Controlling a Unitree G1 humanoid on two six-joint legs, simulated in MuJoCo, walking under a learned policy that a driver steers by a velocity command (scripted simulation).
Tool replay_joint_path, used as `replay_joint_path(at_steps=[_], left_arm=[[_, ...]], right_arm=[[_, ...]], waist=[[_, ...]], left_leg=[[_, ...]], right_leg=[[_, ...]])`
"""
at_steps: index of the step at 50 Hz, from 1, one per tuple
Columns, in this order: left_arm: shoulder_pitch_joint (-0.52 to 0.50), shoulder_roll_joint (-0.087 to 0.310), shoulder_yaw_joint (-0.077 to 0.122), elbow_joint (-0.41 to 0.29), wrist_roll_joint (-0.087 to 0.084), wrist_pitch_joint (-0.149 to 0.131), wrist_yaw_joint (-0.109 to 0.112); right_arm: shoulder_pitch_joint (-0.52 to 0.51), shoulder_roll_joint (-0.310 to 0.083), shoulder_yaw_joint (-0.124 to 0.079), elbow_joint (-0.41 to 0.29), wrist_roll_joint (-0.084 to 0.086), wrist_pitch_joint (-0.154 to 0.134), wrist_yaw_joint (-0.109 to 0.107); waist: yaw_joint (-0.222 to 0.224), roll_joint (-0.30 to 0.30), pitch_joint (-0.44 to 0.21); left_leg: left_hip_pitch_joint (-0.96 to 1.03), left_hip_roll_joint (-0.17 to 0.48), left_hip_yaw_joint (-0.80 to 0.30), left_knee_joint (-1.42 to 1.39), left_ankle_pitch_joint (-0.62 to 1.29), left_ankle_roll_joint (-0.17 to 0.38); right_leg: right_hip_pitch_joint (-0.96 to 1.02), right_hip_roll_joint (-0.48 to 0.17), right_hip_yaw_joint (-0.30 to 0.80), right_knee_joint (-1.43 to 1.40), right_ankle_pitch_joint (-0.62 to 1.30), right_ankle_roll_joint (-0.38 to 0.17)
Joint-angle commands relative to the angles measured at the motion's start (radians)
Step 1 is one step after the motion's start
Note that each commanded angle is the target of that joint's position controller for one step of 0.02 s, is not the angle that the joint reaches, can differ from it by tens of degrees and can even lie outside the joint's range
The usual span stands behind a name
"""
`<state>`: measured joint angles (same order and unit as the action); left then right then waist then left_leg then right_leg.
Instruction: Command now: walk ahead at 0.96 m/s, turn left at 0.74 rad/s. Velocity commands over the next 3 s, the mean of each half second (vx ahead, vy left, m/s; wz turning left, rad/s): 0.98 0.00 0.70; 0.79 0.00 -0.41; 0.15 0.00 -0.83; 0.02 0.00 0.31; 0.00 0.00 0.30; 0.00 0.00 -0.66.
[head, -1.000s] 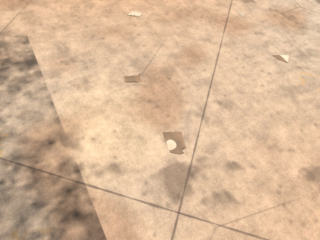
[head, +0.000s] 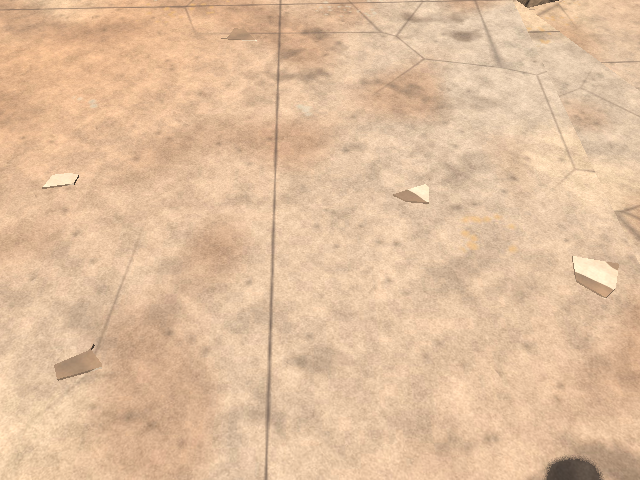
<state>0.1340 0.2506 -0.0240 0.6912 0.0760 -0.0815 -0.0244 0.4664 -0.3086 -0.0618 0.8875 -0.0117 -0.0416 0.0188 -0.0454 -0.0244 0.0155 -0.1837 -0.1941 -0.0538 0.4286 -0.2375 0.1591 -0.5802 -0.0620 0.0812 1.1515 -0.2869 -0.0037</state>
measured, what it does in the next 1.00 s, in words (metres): walks ahead: right foot, then left foot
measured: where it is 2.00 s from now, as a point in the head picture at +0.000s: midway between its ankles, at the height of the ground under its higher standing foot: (227, 251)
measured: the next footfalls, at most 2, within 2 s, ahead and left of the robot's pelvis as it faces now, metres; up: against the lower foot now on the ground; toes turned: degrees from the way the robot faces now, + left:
right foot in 0.24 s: +0.45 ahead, -0.16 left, +0.00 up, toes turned +16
left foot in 0.66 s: +0.75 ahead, +0.21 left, +0.00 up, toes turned +23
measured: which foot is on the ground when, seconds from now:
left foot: down 0.00-0.22, up 0.24-0.64, down 0.66-1.00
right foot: up 0.00-0.22, down 0.24-0.66, up 0.68-1.00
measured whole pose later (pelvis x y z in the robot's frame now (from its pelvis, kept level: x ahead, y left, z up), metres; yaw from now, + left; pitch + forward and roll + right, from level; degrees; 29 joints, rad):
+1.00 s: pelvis +0.88 +0.15 -0.01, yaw +9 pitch +0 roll +2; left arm 0.13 0.32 0.06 0.73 -0.02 -0.05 -0.06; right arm 0.32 -0.30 -0.04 0.83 0.02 -0.07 -0.06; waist -0.05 -0.03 0.09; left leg 0.08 -0.01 0.26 0.41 -0.44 0.01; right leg -0.66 0.00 -0.10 0.66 0.10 -0.03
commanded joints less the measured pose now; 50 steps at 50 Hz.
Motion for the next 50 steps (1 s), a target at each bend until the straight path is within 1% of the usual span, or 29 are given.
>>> replay_joint_path(at_steps=[1,4,7,9,10,11,12,13,14,15,16,20,23,28,30,31,32,33,34,35,36,37,39,41,43,44,45,47,50], left_arm=[[-0.107,0.113,0.013,-0.118,-0.009,0.011,-0.009],[-0.217,0.081,-0.001,-0.154,-0.034,0.006,-0.023],[-0.241,0.109,0.01,-0.167,-0.041,0.002,-0.013],[-0.172,0.148,0.029,-0.149,-0.039,-0.004,0.002],[-0.051,0.191,0.05,-0.117,-0.042,-0.009,0.016],[0.136,0.23,0.071,-0.077,-0.042,-0.014,0.034],[0.375,0.312,0.105,-0.046,-0.018,-0.016,0.061],[0.347,0.384,0.121,-0.04,0.016,-0.011,0.056],[0.264,0.316,0.125,-0.038,-0.009,0.001,0.05],[0.195,0.216,0.104,-0.039,-0.017,0.001,0.044],[0.176,0.165,0.092,-0.017,-0.012,0.0,0.036],[0.25,0.093,0.069,0.09,-0.036,-0.035,0.016],[0.243,0.13,0.075,0.117,-0.048,-0.051,0.011],[0.314,0.2,0.08,0.181,-0.064,-0.051,0.005],[0.335,0.273,0.092,0.201,-0.066,-0.045,0.011],[0.324,0.306,0.098,0.206,-0.063,-0.035,0.019],[0.297,0.306,0.096,0.199,-0.067,-0.026,0.023],[0.338,0.182,0.071,0.174,-0.054,-0.024,0.018],[0.455,0.075,0.052,0.135,-0.097,-0.023,0.016],[0.327,0.178,0.075,0.121,-0.092,-0.015,0.021],[0.261,0.17,0.076,0.113,-0.087,-0.011,0.017],[0.254,0.137,0.07,0.126,-0.082,-0.004,0.009],[0.3,0.093,0.07,0.161,-0.062,0.037,0.001],[0.282,0.062,0.075,0.15,-0.055,0.067,-0.002],[0.173,0.032,0.07,0.094,-0.051,0.069,-0.013],[0.154,0.046,0.078,0.065,-0.148,0.045,0.001],[0.125,0.054,0.072,0.055,-0.145,0.027,-0.003],[0.111,0.059,0.082,0.04,-0.091,0.009,-0.026],[0.324,0.162,0.13,0.05,-0.094,0.044,-0.046]], right_arm=[[-0.078,-0.137,-0.03,-0.096,0.007,-0.041,-0.008],[-0.05,-0.16,-0.048,-0.096,0.02,-0.047,-0.002],[-0.004,-0.181,-0.059,-0.085,0.025,-0.044,-0.005],[-0.001,-0.201,-0.064,-0.081,0.019,-0.038,-0.017],[-0.008,-0.232,-0.069,-0.079,0.01,-0.037,-0.016],[-0.057,-0.245,-0.072,-0.087,0.006,-0.043,-0.009],[-0.087,-0.145,-0.045,-0.116,0.003,-0.057,-0.008],[0.027,0.012,-0.001,-0.171,0.058,-0.056,-0.011],[-0.051,-0.074,0.001,-0.161,0.026,-0.04,-0.018],[-0.149,-0.114,-0.01,-0.158,0.001,-0.032,-0.01],[-0.195,-0.104,-0.007,-0.161,-0.012,-0.028,0.004],[-0.26,-0.013,0.023,-0.211,-0.032,0.006,0.041],[-0.391,-0.031,0.039,-0.285,-0.042,0.008,0.056],[-0.548,-0.036,0.069,-0.332,-0.033,-0.009,0.079],[-0.447,-0.08,0.052,-0.298,-0.043,-0.012,0.054],[-0.268,-0.116,0.033,-0.246,-0.048,-0.013,0.035],[-0.068,-0.162,0.009,-0.184,-0.054,-0.014,0.013],[0.046,-0.262,-0.019,-0.154,-0.071,-0.019,-0.012],[0.019,-0.314,-0.032,-0.181,-0.074,-0.023,-0.019],[-0.044,-0.254,-0.032,-0.179,-0.049,-0.016,-0.02],[-0.124,-0.172,-0.012,-0.168,-0.042,-0.027,-0.02],[-0.163,-0.124,-0.004,-0.154,-0.041,-0.038,-0.016],[-0.188,-0.057,0.015,-0.136,-0.031,-0.06,-0.017],[-0.192,-0.03,0.021,-0.114,-0.006,-0.083,-0.01],[-0.229,-0.02,0.023,-0.107,0.007,-0.092,-0.016],[-0.385,-0.018,0.017,-0.164,0.014,-0.083,-0.035],[-0.434,-0.042,0.014,-0.184,0.017,-0.076,-0.052],[-0.335,-0.114,-0.002,-0.17,0.022,-0.068,-0.086],[-0.356,-0.185,-0.024,-0.193,0.05,-0.042,-0.09]], waist=[[0.049,0.04,0.148],[-0.012,0.052,0.122],[-0.043,0.064,0.067],[-0.01,0.068,-0.003],[0.05,0.058,-0.098],[0.163,0.051,-0.196],[0.253,-0.04,-0.343],[0.142,-0.365,-0.479],[0.139,-0.269,-0.367],[0.144,-0.143,-0.213],[0.13,-0.046,-0.128],[0.06,-0.075,-0.014],[0.035,-0.06,0.069],[0.042,-0.013,0.138],[-0.026,-0.05,0.031],[-0.119,-0.072,-0.075],[-0.225,-0.061,-0.167],[-0.198,0.097,-0.297],[-0.082,0.294,-0.475],[-0.105,0.147,-0.358],[-0.062,0.096,-0.157],[-0.021,0.071,-0.062],[0.054,0.077,0.018],[0.097,0.081,0.047],[0.111,0.122,0.08],[0.121,0.188,0.077],[0.124,0.153,0.075],[0.096,0.09,-0.011],[0.205,0.148,-0.142]], left_leg=[[-0.254,0.237,-0.372,-0.356,-0.143,0.164],[-0.257,0.204,-0.33,-0.354,0.047,0.095],[-0.066,0.233,-0.349,-0.264,0.318,0.058],[0.049,0.239,-0.352,-0.106,0.578,0.019],[0.076,0.225,-0.333,0.067,0.716,-0.004],[-0.026,0.185,-0.312,0.307,0.674,-0.026],[-0.179,0.135,-0.234,0.636,0.382,-0.025],[-0.49,0.041,-0.114,0.929,-0.299,-0.058],[-0.594,0.14,-0.073,0.989,-0.177,-0.037],[-0.604,0.187,-0.054,0.945,-0.074,-0.037],[-0.575,0.216,-0.048,0.898,-0.028,-0.044],[-0.571,0.239,-0.074,0.806,-0.061,-0.061],[-0.631,0.24,-0.061,0.647,0.04,-0.076],[-0.291,0.202,0.14,0.253,0.233,-0.04],[-0.118,0.138,0.156,0.23,0.146,-0.02],[0.077,0.111,0.133,0.224,0.073,-0.012],[0.323,0.156,0.078,0.17,0.064,-0.009],[0.543,0.41,-0.2,0.153,-0.253,-0.019],[0.671,0.661,-0.7,-0.039,-0.455,0.025],[0.539,0.618,-0.687,-0.146,-0.485,0.024],[0.373,0.571,-0.496,-0.147,-0.361,0.024],[0.232,0.529,-0.373,-0.178,-0.202,0.014],[0.06,0.487,-0.149,-0.192,0.239,-0.008],[0.034,0.476,0.013,-0.177,0.66,-0.02],[0.004,0.426,0.157,-0.207,0.777,-0.042],[-0.004,0.374,0.204,-0.221,0.675,-0.067],[-0.055,0.335,0.268,-0.216,0.62,-0.078],[-0.021,0.321,0.3,-0.116,0.769,-0.092],[0.029,0.366,0.273,0.17,0.975,-0.122]], right_leg=[[-0.017,-0.039,-0.051,-0.226,0.118,0.058],[0.142,-0.001,-0.079,-0.479,0.379,0.064],[0.185,0.033,-0.075,-0.594,0.403,0.047],[0.287,0.072,-0.071,-0.655,0.281,0.032],[0.428,0.1,-0.08,-0.65,0.169,0.018],[0.663,0.052,-0.052,-0.638,0.121,-0.001],[0.909,-0.161,0.143,-0.632,-0.234,-0.035],[1.113,-0.464,0.71,-0.828,-0.502,-0.138],[0.98,-0.403,0.78,-0.899,-0.605,-0.148],[0.834,-0.333,0.571,-0.884,-0.466,-0.131],[0.716,-0.283,0.417,-0.879,-0.247,-0.125],[0.553,-0.202,0.176,-0.931,0.088,-0.119],[0.493,-0.196,0.039,-1.025,0.22,-0.127],[0.394,-0.157,-0.124,-1.176,0.549,-0.128],[0.51,-0.17,-0.141,-0.964,1.071,-0.121],[0.502,-0.173,-0.14,-0.735,1.182,-0.113],[0.378,-0.129,-0.141,-0.443,1.037,-0.098],[0.173,-0.027,-0.121,-0.045,0.349,-0.1],[-0.052,0.082,-0.009,0.285,-0.18,-0.095],[-0.155,0.045,0.014,0.32,-0.069,-0.104],[-0.186,-0.004,-0.003,0.256,0.018,-0.103],[-0.147,-0.04,-0.01,0.197,0.048,-0.097],[-0.036,-0.06,-0.02,0.147,0.027,-0.063],[-0.037,-0.056,-0.046,0.088,0.002,-0.044],[-0.065,-0.038,-0.101,-0.039,0.115,-0.038],[-0.066,-0.04,-0.078,-0.136,0.179,-0.024],[0.018,-0.02,-0.124,-0.297,0.283,-0.017],[0.194,0.077,-0.22,-0.484,0.494,-0.005],[0.462,0.151,-0.225,-0.489,0.43,-0.057]])
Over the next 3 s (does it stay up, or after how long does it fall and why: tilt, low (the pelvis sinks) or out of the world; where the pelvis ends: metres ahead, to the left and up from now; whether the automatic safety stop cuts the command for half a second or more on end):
stays up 1.12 0.23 0.01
